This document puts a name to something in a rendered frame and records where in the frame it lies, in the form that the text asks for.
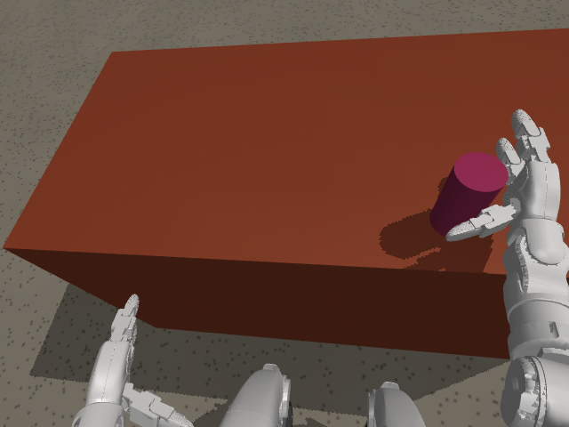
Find right robot arm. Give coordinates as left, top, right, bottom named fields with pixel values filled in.
left=500, top=218, right=569, bottom=427

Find right robot hand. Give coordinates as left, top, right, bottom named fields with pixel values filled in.
left=445, top=109, right=561, bottom=241

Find can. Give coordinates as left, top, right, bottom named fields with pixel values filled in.
left=429, top=152, right=509, bottom=237

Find left robot arm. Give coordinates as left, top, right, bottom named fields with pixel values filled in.
left=72, top=402, right=125, bottom=427

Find left robot hand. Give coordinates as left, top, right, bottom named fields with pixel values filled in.
left=85, top=294, right=194, bottom=427

